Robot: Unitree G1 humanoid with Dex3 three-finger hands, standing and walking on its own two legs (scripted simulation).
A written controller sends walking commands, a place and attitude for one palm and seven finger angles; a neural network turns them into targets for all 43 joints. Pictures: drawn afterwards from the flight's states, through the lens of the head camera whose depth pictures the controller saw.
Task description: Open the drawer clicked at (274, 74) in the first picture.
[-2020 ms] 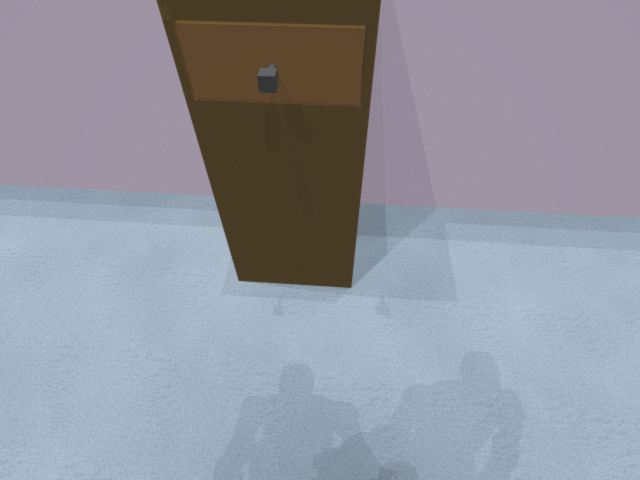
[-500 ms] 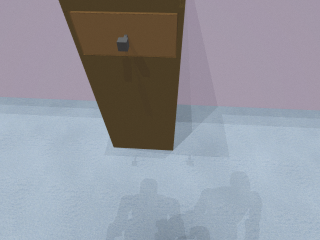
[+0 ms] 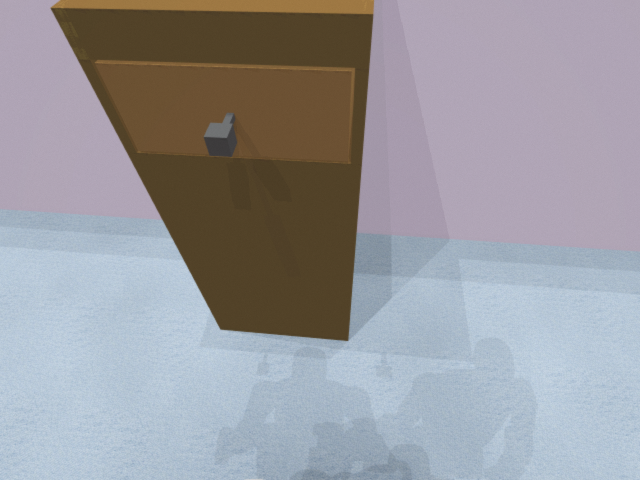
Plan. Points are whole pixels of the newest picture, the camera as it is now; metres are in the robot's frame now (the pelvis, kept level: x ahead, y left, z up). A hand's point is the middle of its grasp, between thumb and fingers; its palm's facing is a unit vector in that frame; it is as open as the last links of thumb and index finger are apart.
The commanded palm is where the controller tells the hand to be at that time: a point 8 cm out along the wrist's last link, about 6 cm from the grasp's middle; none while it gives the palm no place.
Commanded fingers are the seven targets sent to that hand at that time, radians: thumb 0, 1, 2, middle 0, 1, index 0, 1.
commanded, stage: come to a stop and stand still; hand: left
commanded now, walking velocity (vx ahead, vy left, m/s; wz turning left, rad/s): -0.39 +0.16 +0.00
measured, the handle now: (224, 131) +0.58 +0.19 +0.10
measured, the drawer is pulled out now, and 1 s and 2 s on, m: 0.00 0.00 0.00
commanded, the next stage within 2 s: none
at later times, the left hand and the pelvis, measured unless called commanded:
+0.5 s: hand (215, 462) +0.16 +0.17 -0.14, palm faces +0.04 -0.95 -0.30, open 7.4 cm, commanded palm none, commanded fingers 0.00 0.90 0.90 -0.20 -0.30 -0.20 -0.30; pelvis +0.07 -0.03 +0.02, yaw +0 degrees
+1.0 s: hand out of the picture +0.10 +0.24 -0.16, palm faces +0.01 -0.97 -0.26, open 7.4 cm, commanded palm none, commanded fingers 0.00 0.90 0.90 -0.20 -0.30 -0.20 -0.30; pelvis +0.05 +0.03 +0.01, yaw -2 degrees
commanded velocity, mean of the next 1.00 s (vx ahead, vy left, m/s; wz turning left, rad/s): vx -0.12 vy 0.05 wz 0.00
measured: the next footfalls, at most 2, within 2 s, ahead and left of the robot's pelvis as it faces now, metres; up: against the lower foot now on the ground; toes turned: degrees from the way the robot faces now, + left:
left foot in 0.14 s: +0.10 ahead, +0.12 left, +0.00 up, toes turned +4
left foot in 0.74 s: +0.09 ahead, +0.12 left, +0.00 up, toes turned -1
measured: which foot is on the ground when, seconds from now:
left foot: up 0.00-0.12, down 0.14-0.36, up 0.38-0.72, down 0.74-1.00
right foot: down 0.00-1.00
